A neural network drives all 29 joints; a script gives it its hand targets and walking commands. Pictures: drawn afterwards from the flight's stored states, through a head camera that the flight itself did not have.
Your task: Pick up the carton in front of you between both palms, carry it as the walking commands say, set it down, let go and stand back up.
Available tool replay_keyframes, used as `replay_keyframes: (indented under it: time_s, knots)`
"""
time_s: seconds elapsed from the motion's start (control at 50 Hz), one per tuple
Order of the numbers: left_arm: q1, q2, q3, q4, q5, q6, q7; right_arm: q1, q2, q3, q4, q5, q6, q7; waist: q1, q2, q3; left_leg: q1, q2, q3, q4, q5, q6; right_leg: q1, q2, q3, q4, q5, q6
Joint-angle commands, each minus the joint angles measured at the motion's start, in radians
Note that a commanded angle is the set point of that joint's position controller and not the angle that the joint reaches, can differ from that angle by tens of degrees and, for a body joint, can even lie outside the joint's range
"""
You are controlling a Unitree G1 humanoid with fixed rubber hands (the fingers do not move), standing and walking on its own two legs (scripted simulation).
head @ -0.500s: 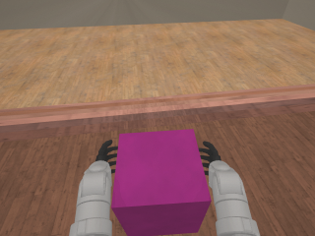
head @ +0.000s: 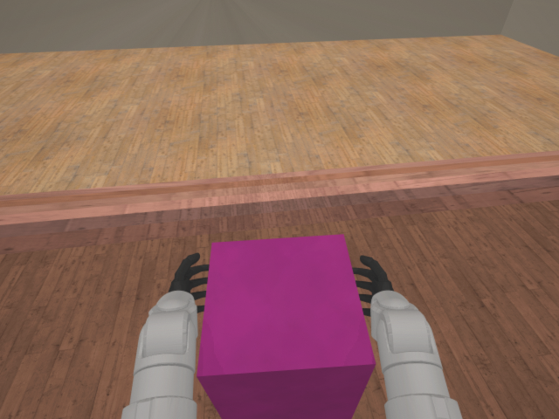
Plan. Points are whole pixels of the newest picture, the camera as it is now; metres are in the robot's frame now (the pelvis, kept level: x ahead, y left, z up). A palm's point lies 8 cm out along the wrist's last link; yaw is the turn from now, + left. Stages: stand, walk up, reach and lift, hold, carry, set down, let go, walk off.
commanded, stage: hold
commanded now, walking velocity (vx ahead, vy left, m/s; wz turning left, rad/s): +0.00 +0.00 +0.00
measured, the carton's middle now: (283, 334) +0.28 +0.00 -0.04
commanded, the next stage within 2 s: carry in 0.20 s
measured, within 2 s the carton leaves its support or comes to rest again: neither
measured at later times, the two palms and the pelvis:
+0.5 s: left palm (160, 274) +0.32 +0.19 +0.07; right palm (355, 268) +0.33 -0.11 +0.07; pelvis +0.05 +0.02 +0.00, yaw +1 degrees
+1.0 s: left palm (181, 177) +0.56 +0.20 +0.09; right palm (326, 170) +0.58 -0.10 +0.08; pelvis +0.30 +0.03 +0.00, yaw +4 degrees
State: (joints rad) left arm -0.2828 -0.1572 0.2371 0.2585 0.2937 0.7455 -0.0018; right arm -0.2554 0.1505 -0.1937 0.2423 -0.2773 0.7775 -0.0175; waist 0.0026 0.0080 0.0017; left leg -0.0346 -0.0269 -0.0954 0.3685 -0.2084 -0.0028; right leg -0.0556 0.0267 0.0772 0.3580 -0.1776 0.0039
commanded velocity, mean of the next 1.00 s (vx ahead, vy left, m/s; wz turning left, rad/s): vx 0.42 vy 0.00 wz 0.00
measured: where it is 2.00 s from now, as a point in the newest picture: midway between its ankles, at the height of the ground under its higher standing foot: (258, 289)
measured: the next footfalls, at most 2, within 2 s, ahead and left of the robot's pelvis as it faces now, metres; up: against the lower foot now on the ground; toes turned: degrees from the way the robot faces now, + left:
right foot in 0.68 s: +0.24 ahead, -0.09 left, +0.00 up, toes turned -8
left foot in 1.10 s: +0.53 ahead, +0.16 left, +0.00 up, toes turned +16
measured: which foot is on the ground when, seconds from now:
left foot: down 0.00-0.70, up 0.72-1.00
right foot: down 0.00-0.38, up 0.40-0.66, down 0.68-1.00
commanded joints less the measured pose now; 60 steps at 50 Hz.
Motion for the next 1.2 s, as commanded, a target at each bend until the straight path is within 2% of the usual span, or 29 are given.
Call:
replay_keyframes:
  time_s: [0.0,0.16,0.18,0.22,0.24,0.3,0.34,0.36,0.4,0.42,0.46,0.52,0.6,0.64,0.66,0.68,0.7,0.72,0.76,0.78,0.82,0.88,1.0,1.06,1.08,1.1,1.12,1.14,1.18]
  knots:
    - [-0.426,-0.933,-0.528,-0.016,-0.269,-0.018,-0.25,-0.52,0.932,0.524,-0.096,0.285,-0.053,0.246,0.0,-0.002,-0.23,-0.016,-0.057,0.008,-0.055,0.208,-0.002,0.102,0.058,0.0,-0.031,0.186,0.005]
    - [-0.424,-0.939,-0.534,-0.021,-0.273,-0.015,-0.245,-0.523,0.922,0.53,-0.106,0.289,-0.052,0.247,-0.001,0.001,-0.222,-0.02,-0.054,0.005,-0.052,0.195,-0.004,0.088,0.061,-0.002,-0.028,0.16,0.001]
    - [-0.453,-0.943,-0.55,-0.013,-0.287,-0.013,-0.246,-0.555,0.923,0.535,-0.093,0.288,-0.052,0.25,0.0,-0.049,-0.198,-0.166,0.115,0.001,0.015,0.018,0.011,-0.04,-0.121,-0.016,0.027,-0.029,-0.006]
    - [-0.447,-0.944,-0.58,-0.049,-0.303,-0.01,-0.242,-0.579,0.936,0.57,-0.138,0.322,-0.053,0.252,0.002,-0.056,-0.19,-0.252,0.07,-0.006,0.007,-0.408,0.021,-0.139,-0.13,0.065,-0.057,-0.507,-0.026]
    - [-0.462,-0.949,-0.604,-0.083,-0.315,-0.007,-0.237,-0.597,0.941,0.595,-0.166,0.337,-0.049,0.25,0.004,-0.072,-0.174,-0.319,0.054,0.006,0.04,-0.471,0.019,-0.141,-0.149,0.1,-0.076,-0.606,-0.04]
    - [-0.424,-0.941,-0.679,-0.176,-0.36,0.025,-0.209,-0.596,0.937,0.678,-0.248,0.396,-0.015,0.24,0.009,-0.156,-0.27,-0.306,0.01,0.135,0.231,-0.172,-0.002,-0.108,-0.254,0.23,-0.131,-0.452,-0.102]
    - [-0.403,-0.917,-0.721,-0.257,-0.381,0.072,-0.187,-0.586,0.929,0.73,-0.302,0.439,0.03,0.234,0.002,-0.125,-0.322,-0.166,0.018,0.152,0.075,-0.177,0.009,-0.188,-0.225,0.144,-0.074,-0.433,-0.099]
    - [-0.419,-0.902,-0.745,-0.308,-0.398,0.102,-0.18,-0.579,0.913,0.748,-0.332,0.455,0.056,0.229,-0.001,-0.073,-0.324,-0.097,0.046,0.106,-0.004,-0.229,0.023,-0.26,-0.175,0.061,-0.001,-0.453,-0.073]
    - [-0.469,-0.887,-0.8,-0.372,-0.448,0.169,-0.173,-0.53,0.862,0.749,-0.372,0.466,0.118,0.211,-0.029,0.248,-0.237,0.058,0.327,-0.363,-0.236,-0.489,0.138,-0.59,-0.032,-0.168,0.391,-0.328,0.013]
    - [-0.485,-0.871,-0.825,-0.393,-0.477,0.201,-0.171,-0.518,0.841,0.755,-0.394,0.466,0.151,0.199,-0.029,0.223,-0.181,0.082,0.39,-0.451,-0.245,-0.384,0.194,-0.695,-0.069,-0.145,0.428,-0.321,-0.001]
    - [-0.469,-0.871,-0.858,-0.42,-0.538,0.256,-0.172,-0.502,0.825,0.766,-0.465,0.49,0.211,0.18,-0.029,0.111,-0.229,0.138,0.362,-0.335,-0.2,-0.126,0.202,-0.696,-0.091,-0.137,0.418,-0.291,-0.011]
    - [-0.394,-0.878,-0.875,-0.478,-0.577,0.315,-0.161,-0.465,0.826,0.792,-0.564,0.536,0.278,0.168,-0.032,0.142,-0.308,0.172,0.268,-0.129,-0.152,0.091,0.154,-0.597,-0.047,-0.206,0.298,-0.188,0.004]
    - [-0.288,-0.866,-0.862,-0.571,-0.567,0.384,-0.146,-0.358,0.842,0.803,-0.633,0.56,0.351,0.176,-0.033,0.158,-0.312,0.092,0.243,-0.022,-0.098,0.186,0.137,-0.427,-0.018,-0.271,0.114,-0.081,0.011]
    - [-0.245,-0.869,-0.851,-0.598,-0.556,0.409,-0.146,-0.323,0.848,0.8,-0.647,0.563,0.377,0.182,-0.017,0.104,-0.335,-0.101,0.208,0.068,0.032,0.171,0.103,-0.108,-0.006,-0.308,-0.012,0.028,0.004]
    - [-0.213,-0.881,-0.843,-0.602,-0.558,0.422,-0.147,-0.303,0.843,0.798,-0.656,0.566,0.39,0.184,-0.008,0.058,-0.374,-0.261,0.188,0.113,0.143,0.141,0.074,0.111,-0.069,-0.25,0.001,0.001,-0.018]
    - [-0.212,-0.854,-0.83,-0.615,-0.55,0.434,-0.146,-0.338,0.829,0.804,-0.685,0.58,0.406,0.189,0.012,-0.097,-0.422,-0.457,0.132,0.183,0.393,-0.035,0.026,0.284,-0.278,0.047,-0.076,-0.233,-0.084]
    - [-0.236,-0.836,-0.816,-0.597,-0.539,0.44,-0.144,-0.412,0.803,0.816,-0.732,0.602,0.424,0.191,0.021,-0.292,-0.382,-0.735,0.028,0.221,0.59,-0.286,0.004,0.373,-0.487,0.402,-0.16,-0.31,-0.212]
    - [-0.273,-0.851,-0.812,-0.62,-0.548,0.445,-0.139,-0.476,0.797,0.826,-0.747,0.621,0.438,0.194,0.019,-0.211,-0.346,-0.794,0.087,0.13,0.725,-0.307,0.036,0.313,-0.526,0.447,-0.156,-0.268,-0.259]
    - [-0.337,-0.86,-0.813,-0.656,-0.572,0.462,-0.129,-0.5,0.813,0.822,-0.728,0.647,0.45,0.198,0.017,-0.067,-0.319,-0.766,0.156,0.108,0.766,-0.221,0.044,0.189,-0.457,0.288,-0.174,-0.213,-0.214]
    - [-0.364,-0.866,-0.82,-0.661,-0.583,0.468,-0.127,-0.495,0.821,0.815,-0.713,0.65,0.453,0.196,0.015,-0.04,-0.313,-0.735,0.173,0.109,0.705,-0.161,0.036,0.145,-0.429,0.21,-0.205,-0.221,-0.181]
    - [-0.384,-0.865,-0.826,-0.655,-0.601,0.479,-0.133,-0.482,0.833,0.803,-0.685,0.636,0.456,0.185,0.015,-0.076,-0.299,-0.674,0.159,0.154,0.581,-0.083,0.011,0.102,-0.372,0.065,-0.235,-0.114,-0.15]
    - [-0.361,-0.869,-0.834,-0.624,-0.617,0.493,-0.149,-0.424,0.847,0.783,-0.635,0.592,0.459,0.168,0.013,-0.105,-0.277,-0.639,0.131,0.208,0.387,0.012,-0.01,0.109,-0.317,-0.064,-0.228,0.042,-0.135]
    - [-0.324,-0.876,-0.83,-0.601,-0.606,0.486,-0.17,-0.395,0.874,0.781,-0.629,0.556,0.449,0.16,0.022,-0.182,-0.217,-0.48,0.079,0.315,0.152,0.159,0.015,0.093,-0.271,-0.201,-0.151,0.241,-0.086]
    - [-0.309,-0.884,-0.838,-0.611,-0.598,0.478,-0.174,-0.359,0.885,0.78,-0.625,0.555,0.439,0.168,-0.004,-0.132,-0.291,-0.143,0.007,0.406,0.082,0.095,0.035,0.003,-0.223,-0.307,0.128,0.41,-0.036]
    - [-0.313,-0.871,-0.84,-0.615,-0.593,0.475,-0.174,-0.353,0.879,0.776,-0.622,0.553,0.434,0.172,-0.023,-0.073,-0.359,0.076,0.072,0.32,0.087,0.037,0.043,-0.132,-0.198,-0.308,0.318,0.297,-0.01]
    - [-0.333,-0.867,-0.851,-0.63,-0.598,0.479,-0.175,-0.352,0.858,0.768,-0.611,0.54,0.427,0.175,-0.032,0.146,-0.46,0.286,0.378,-0.158,-0.015,-0.164,0.157,-0.384,-0.121,-0.287,0.64,0.052,0.04]
    - [-0.34,-0.861,-0.857,-0.639,-0.599,0.479,-0.176,-0.34,0.873,0.77,-0.59,0.543,0.417,0.178,-0.032,0.304,-0.47,0.366,0.487,-0.438,-0.162,-0.134,0.24,-0.607,-0.025,-0.21,0.837,-0.292,0.041]
    - [-0.354,-0.882,-0.868,-0.632,-0.599,0.468,-0.177,-0.357,0.896,0.781,-0.616,0.559,0.409,0.18,-0.026,0.218,-0.438,0.329,0.476,-0.354,-0.144,-0.009,0.228,-0.667,-0.089,-0.114,0.94,-0.281,0.009]
    - [-0.36,-0.937,-0.876,-0.634,-0.603,0.443,-0.181,-0.387,0.956,0.801,-0.646,0.573,0.388,0.184,-0.026,0.055,-0.412,0.211,0.412,-0.158,-0.105,0.175,0.169,-0.644,-0.165,-0.08,0.896,-0.187,-0.023]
